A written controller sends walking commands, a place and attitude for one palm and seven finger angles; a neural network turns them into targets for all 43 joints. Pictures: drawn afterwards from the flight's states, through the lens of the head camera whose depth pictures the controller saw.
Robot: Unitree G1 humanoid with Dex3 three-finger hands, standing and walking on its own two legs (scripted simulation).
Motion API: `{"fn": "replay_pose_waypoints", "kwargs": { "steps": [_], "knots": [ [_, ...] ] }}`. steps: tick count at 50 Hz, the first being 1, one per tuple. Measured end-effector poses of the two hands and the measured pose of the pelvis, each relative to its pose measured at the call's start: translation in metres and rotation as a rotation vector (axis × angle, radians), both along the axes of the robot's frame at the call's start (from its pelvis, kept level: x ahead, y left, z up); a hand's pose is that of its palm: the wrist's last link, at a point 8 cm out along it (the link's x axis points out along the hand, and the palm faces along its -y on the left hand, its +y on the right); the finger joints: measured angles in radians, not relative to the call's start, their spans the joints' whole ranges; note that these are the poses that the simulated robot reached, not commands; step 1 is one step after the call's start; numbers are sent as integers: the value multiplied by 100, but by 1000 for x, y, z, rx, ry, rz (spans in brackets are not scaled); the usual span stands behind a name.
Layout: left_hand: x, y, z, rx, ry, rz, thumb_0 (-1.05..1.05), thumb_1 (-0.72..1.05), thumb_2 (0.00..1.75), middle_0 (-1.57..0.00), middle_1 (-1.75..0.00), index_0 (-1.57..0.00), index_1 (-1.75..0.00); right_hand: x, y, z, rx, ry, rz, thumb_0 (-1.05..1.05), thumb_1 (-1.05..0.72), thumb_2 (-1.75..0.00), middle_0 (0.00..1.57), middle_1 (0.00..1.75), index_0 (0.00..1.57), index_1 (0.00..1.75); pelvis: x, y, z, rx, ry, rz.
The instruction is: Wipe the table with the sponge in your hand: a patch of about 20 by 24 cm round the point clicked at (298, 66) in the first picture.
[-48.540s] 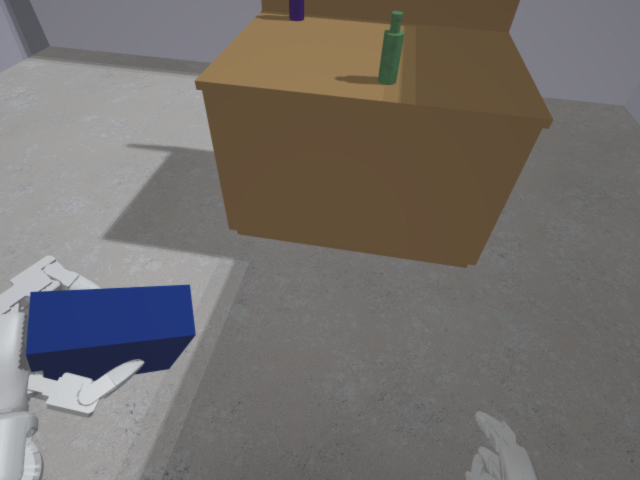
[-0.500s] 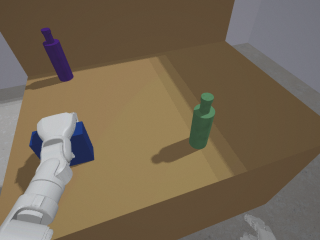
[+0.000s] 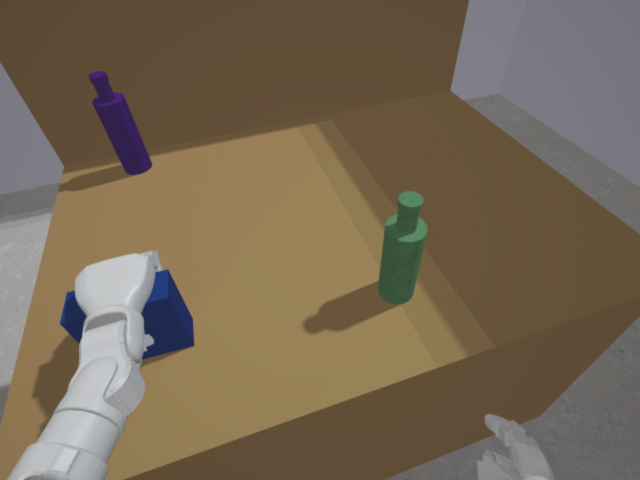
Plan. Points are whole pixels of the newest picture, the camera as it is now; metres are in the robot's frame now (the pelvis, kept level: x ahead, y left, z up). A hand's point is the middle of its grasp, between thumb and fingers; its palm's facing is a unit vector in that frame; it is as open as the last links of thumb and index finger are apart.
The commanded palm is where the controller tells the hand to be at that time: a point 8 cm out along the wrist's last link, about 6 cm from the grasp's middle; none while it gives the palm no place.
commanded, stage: wipe back along the first lane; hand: left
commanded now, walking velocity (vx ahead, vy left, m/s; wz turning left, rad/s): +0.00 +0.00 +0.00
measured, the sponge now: (140, 328) +0.30 +0.30 +0.01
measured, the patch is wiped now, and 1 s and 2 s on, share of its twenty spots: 1.00 1.00 1.00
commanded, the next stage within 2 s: lift the sponge slowly off the table in 0.68 s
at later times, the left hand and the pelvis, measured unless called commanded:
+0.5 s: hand (136, 337) +0.26 +0.27 +0.05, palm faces +0.01 -0.07 -1.00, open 9.4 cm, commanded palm +0.22 +0.25 +0.09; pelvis +0.00 +0.00 +0.00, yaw -1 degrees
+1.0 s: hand (131, 363) +0.23 +0.26 +0.06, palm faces +0.02 -0.12 -0.99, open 9.4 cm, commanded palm +0.19 +0.25 +0.11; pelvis -0.01 -0.01 +0.00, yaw -1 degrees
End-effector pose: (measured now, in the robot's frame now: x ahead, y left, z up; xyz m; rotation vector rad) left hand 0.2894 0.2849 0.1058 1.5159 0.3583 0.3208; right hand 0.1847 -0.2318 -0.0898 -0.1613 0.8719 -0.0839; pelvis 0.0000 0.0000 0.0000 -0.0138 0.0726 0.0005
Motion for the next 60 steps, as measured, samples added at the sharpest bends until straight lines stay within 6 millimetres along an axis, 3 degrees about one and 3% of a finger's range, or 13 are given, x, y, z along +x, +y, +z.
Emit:
{"fn": "replay_pose_waypoints", "kwargs": {
  "steps": [15,42,60],
  "knots": [
    [-27,-12,0,-20,-14,8,3,-45,110,-72,-148,-76,-149,35,16,18,28,-109,55,1,-90,-90,20,30,20,30,0,-1,1,5,-29,-4],
    [-79,-31,4,-73,-51,-4,3,-44,110,-72,-148,-77,-148,31,15,22,46,-150,79,1,-90,-90,20,30,19,30,-8,-8,1,9,-80,-21],
    [-89,-31,8,-106,-24,-1,1,-46,110,-75,-144,-79,-145,31,15,29,15,-178,92,1,-90,-90,20,30,19,30,-15,-11,3,8,-112,-16]
  ]
}}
